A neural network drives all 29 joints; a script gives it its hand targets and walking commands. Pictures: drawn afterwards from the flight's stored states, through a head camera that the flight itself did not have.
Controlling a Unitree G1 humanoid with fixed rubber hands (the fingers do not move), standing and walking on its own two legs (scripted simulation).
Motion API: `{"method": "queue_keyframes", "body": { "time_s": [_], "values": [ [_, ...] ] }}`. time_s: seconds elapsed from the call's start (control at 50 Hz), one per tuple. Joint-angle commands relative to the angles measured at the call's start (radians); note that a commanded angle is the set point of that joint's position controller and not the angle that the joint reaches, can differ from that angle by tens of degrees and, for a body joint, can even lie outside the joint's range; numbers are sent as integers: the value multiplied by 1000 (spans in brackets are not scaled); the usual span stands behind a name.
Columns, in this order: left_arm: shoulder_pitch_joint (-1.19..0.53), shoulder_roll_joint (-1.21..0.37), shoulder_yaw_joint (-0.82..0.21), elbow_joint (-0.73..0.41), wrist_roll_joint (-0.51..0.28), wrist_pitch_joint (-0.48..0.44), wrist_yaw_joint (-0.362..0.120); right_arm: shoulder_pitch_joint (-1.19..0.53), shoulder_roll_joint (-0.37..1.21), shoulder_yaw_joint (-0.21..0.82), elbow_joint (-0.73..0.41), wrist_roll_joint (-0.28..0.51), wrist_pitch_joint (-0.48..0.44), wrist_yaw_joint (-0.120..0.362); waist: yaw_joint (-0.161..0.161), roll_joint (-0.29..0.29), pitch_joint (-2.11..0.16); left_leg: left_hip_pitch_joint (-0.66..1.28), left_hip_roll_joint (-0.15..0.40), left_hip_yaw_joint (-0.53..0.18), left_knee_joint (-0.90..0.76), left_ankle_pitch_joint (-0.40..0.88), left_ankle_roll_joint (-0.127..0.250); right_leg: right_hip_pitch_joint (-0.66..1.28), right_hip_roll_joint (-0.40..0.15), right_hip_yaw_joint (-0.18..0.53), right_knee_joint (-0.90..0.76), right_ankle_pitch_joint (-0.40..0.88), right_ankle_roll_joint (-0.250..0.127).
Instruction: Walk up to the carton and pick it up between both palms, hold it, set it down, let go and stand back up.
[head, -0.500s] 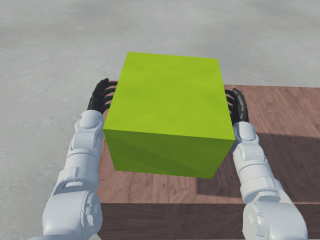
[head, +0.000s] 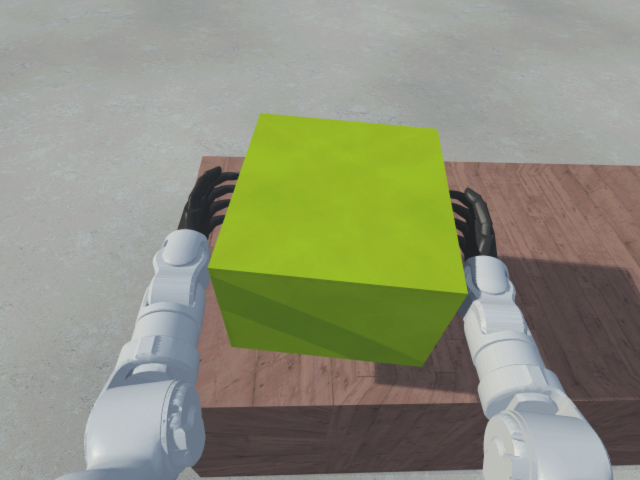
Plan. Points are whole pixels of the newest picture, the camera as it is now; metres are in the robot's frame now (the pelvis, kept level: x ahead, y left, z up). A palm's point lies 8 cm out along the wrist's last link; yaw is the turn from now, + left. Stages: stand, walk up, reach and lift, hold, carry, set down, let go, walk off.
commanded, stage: set down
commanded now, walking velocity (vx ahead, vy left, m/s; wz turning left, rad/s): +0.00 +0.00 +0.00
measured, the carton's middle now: (337, 234) +0.45 -0.04 +0.05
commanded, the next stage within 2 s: none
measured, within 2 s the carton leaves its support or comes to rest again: neither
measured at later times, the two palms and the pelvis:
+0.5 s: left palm (208, 225) +0.44 +0.14 +0.08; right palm (478, 258) +0.37 -0.21 +0.08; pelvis +0.01 +0.00 +0.00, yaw +0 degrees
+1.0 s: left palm (218, 223) +0.47 +0.14 +0.06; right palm (468, 264) +0.38 -0.22 +0.05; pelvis +0.03 +0.00 +0.00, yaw +0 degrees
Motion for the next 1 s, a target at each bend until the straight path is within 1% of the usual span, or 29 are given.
{"method": "queue_keyframes", "body": {
  "time_s": [0.0,0.06,0.08,0.12,0.14,0.18,0.22,0.24,0.26,0.34,0.36,0.46,0.48,0.5,0.6,0.62,0.64,0.7,0.72,0.74,0.76,0.78,0.84,0.86,0.88,0.9,0.94,0.96,0.98],
  "values": [
    [-738,-471,-223,7,-29,-124,-152,-624,587,205,-109,-157,-113,113,-102,56,-535,125,-104,95,-83,389,-25,332,-14,14,118,650,29],
    [-783,-469,-243,30,-29,-149,-148,-633,610,175,-68,-166,-125,112,-112,85,-550,133,-107,96,-74,376,-28,296,-17,12,114,614,24],
    [-776,-465,-216,50,-29,-150,-144,-661,592,171,-68,-162,-131,116,-93,65,-530,117,-102,94,-81,356,-23,289,-15,18,111,591,24],
    [-770,-480,-216,64,-24,-162,-151,-656,609,169,-69,-174,-136,120,-100,57,-538,101,-106,102,-89,329,-18,301,-21,15,110,600,26],
    [-756,-479,-192,86,-10,-158,-150,-665,602,163,-80,-186,-142,121,-77,53,-528,106,-102,105,-95,320,-16,299,-20,12,107,574,26],
    [-766,-446,-190,110,-13,-165,-155,-665,593,161,-60,-185,-131,118,-94,43,-487,69,-107,106,-101,301,-10,328,-26,21,116,610,32],
    [-736,-423,-144,146,12,-162,-166,-661,608,152,-65,-203,-119,116,-73,0,-463,13,-110,115,-112,252,10,366,-27,32,122,604,36],
    [-749,-426,-161,145,-4,-169,-166,-668,591,134,-75,-205,-122,117,-111,34,-439,14,-108,102,-125,233,1,350,-31,23,120,594,37],
    [-782,-421,-156,128,2,-177,-163,-680,613,131,-62,-201,-122,119,-91,30,-469,30,-109,106,-115,262,2,332,-31,27,122,601,36],
    [-779,-428,-162,156,14,-191,-157,-661,608,102,-36,-245,-150,117,-109,56,-520,46,-107,106,-87,321,-19,321,-24,9,133,639,27],
    [-782,-405,-147,150,19,-202,-159,-659,620,117,-35,-244,-146,121,-89,57,-512,16,-108,107,-89,310,-11,334,-30,19,138,638,32],
    [-791,-386,-126,180,27,-211,-163,-644,614,84,-17,-266,-149,121,-110,49,-479,9,-103,105,-98,303,-6,332,-34,21,144,681,43],
    [-784,-386,-106,178,33,-218,-160,-648,631,99,-13,-255,-150,123,-85,38,-471,-11,-107,112,-101,303,-2,345,-35,24,149,666,42],
    [-793,-403,-131,196,32,-207,-163,-643,619,80,4,-259,-149,116,-116,50,-474,-3,-106,108,-95,295,-8,328,-32,15,148,656,36],
    [-773,-400,-123,205,33,-233,-157,-640,632,88,-8,-278,-183,112,-112,65,-535,12,-102,99,-54,411,-23,324,-30,14,171,774,36],
    [-798,-400,-142,176,19,-233,-156,-666,626,83,-26,-266,-184,111,-118,75,-542,4,-102,96,-50,405,-26,309,-26,13,169,754,36],
    [-776,-354,-97,227,52,-233,-163,-631,625,77,43,-291,-175,108,-104,46,-482,-53,-111,108,-56,357,-14,333,-43,23,165,761,40],
    [-773,-387,-109,232,56,-240,-161,-634,624,60,13,-298,-202,112,-119,82,-538,-8,-96,96,-49,406,-27,292,-27,2,171,748,39],
    [-769,-367,-78,246,61,-239,-162,-649,631,69,27,-304,-196,109,-97,54,-506,-23,-101,108,-48,406,-16,315,-36,15,171,772,44],
    [-786,-383,-108,217,54,-254,-159,-635,643,66,28,-300,-209,110,-124,83,-542,-16,-99,100,-47,421,-25,319,-34,13,179,791,38],
    [-776,-398,-126,210,53,-264,-150,-643,647,71,41,-286,-227,114,-112,104,-561,4,-96,96,-31,476,-34,288,-34,8,176,802,41],
    [-768,-385,-110,244,52,-264,-155,-647,654,74,40,-293,-235,110,-107,82,-570,-8,-96,103,-13,506,-32,283,-29,9,185,846,37],
    [-789,-377,-103,256,56,-264,-165,-622,635,27,80,-322,-230,101,-148,52,-542,-65,-98,96,-28,426,-19,314,-36,14,185,806,38],
    [-778,-361,-94,233,71,-279,-159,-636,650,67,56,-311,-249,104,-102,65,-577,-49,-97,99,-23,454,-18,334,-40,19,190,847,44],
    [-788,-360,-93,249,73,-286,-157,-645,656,64,59,-307,-253,105,-100,82,-576,-76,-96,107,-10,472,-21,305,-39,17,202,881,40],
    [-777,-372,-101,276,60,-284,-158,-635,647,53,54,-316,-255,105,-123,68,-580,-74,-97,97,-16,485,-26,319,-37,10,200,886,44],
    [-774,-367,-82,311,69,-292,-163,-667,658,51,49,-317,-272,102,-113,70,-601,-112,-97,107,-19,438,-18,325,-45,15,206,890,41],
    [-788,-371,-96,313,79,-295,-158,-647,645,30,96,-331,-278,102,-125,82,-581,-71,-87,94,8,516,-33,286,-35,3,211,885,43],
    [-768,-383,-104,298,66,-296,-153,-646,640,36,85,-322,-286,105,-111,84,-592,-58,-87,91,9,522,-38,267,-32,6,206,868,35]
  ]
}}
